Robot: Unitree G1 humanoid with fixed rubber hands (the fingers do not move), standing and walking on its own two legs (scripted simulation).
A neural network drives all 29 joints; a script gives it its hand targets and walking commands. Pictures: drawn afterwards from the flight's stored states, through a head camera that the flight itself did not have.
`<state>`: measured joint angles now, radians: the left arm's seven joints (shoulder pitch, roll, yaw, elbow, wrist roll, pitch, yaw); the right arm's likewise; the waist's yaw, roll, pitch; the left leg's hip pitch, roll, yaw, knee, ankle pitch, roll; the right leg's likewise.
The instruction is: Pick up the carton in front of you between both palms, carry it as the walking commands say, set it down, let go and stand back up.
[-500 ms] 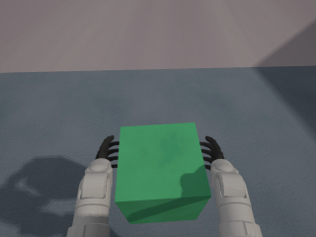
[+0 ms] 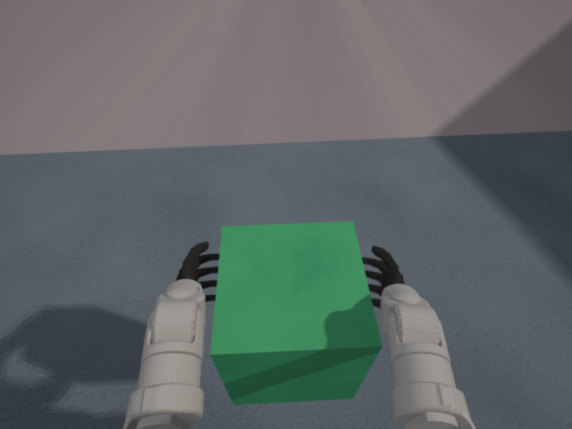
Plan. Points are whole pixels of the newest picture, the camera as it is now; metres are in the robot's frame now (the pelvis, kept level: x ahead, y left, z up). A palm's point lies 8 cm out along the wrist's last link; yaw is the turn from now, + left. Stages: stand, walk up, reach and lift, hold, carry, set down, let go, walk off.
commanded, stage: hold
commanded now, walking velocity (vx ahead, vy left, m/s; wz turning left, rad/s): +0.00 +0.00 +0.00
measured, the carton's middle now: (290, 317) +0.30 -0.01 -0.04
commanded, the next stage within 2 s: set down in 0.24 s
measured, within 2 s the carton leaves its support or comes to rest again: neither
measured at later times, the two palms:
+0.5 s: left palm (197, 282) +0.32 +0.15 +0.02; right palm (382, 278) +0.33 -0.15 +0.03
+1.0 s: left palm (212, 324) +0.36 +0.14 -0.17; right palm (354, 319) +0.38 -0.15 -0.17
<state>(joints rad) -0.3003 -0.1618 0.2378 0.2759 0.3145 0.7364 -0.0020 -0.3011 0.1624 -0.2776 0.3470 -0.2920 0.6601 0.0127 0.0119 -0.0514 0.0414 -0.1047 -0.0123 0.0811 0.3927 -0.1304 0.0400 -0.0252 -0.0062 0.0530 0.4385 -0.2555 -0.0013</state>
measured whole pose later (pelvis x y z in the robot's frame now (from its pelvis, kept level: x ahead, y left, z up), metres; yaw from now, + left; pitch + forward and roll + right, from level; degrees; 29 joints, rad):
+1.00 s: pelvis -0.03 -0.03 -0.10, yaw +0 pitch +30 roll -1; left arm -0.65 -0.12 0.43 0.49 0.24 0.19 0.03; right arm -0.65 0.14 -0.38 0.53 -0.22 0.16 -0.06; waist 0.03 -0.03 -0.03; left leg -1.30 0.02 -0.04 1.03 -0.27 -0.02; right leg -1.21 0.06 0.00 1.11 -0.42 -0.02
